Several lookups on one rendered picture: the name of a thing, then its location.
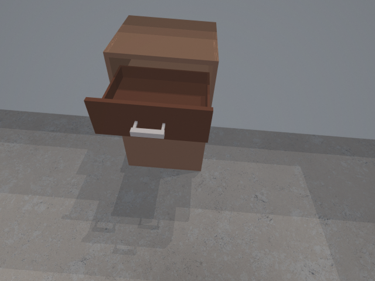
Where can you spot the drawer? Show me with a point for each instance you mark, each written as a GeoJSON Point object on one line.
{"type": "Point", "coordinates": [178, 98]}

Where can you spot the handle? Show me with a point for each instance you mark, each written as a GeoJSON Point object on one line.
{"type": "Point", "coordinates": [147, 133]}

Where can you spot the cabinet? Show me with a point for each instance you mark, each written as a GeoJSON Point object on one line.
{"type": "Point", "coordinates": [171, 44]}

